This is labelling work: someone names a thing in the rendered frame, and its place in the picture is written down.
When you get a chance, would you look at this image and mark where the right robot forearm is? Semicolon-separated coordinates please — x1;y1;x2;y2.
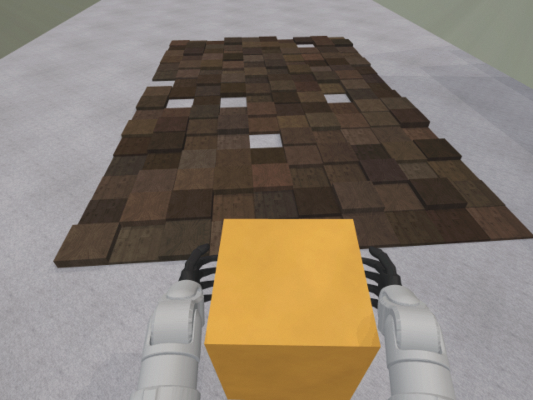
377;285;456;400

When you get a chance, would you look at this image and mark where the carton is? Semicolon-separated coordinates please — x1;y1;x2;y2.
204;219;381;400

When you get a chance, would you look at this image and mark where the right robot hand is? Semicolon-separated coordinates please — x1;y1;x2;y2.
361;247;402;309

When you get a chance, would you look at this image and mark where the left robot forearm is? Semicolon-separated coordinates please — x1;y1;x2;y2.
129;280;205;400

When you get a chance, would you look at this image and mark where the left robot hand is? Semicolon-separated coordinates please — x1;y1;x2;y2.
178;243;218;302

